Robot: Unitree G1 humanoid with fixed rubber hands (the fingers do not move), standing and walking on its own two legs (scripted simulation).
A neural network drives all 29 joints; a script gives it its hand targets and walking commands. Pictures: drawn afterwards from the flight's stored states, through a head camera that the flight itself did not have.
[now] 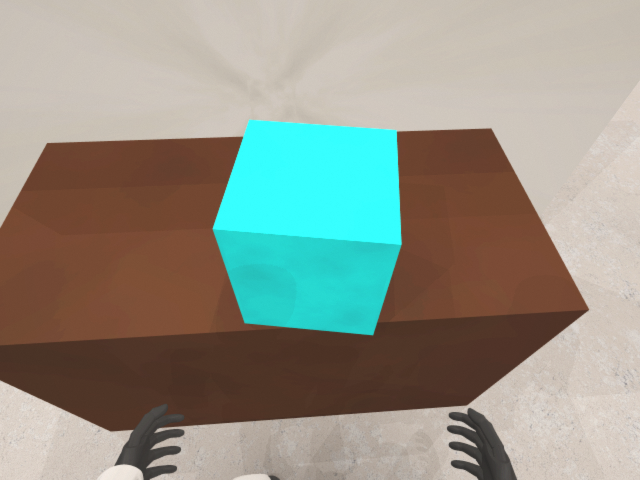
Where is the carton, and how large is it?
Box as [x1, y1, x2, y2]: [213, 120, 401, 334]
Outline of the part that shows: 249,120 213,226 213,231 244,322 372,334 401,244 396,130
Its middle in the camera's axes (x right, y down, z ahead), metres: -0.01 +0.00 +0.58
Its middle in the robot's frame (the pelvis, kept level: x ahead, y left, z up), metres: +0.44 +0.04 +0.01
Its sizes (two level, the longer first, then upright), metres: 0.210 0.200 0.250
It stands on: a pedestal, 0.65 m high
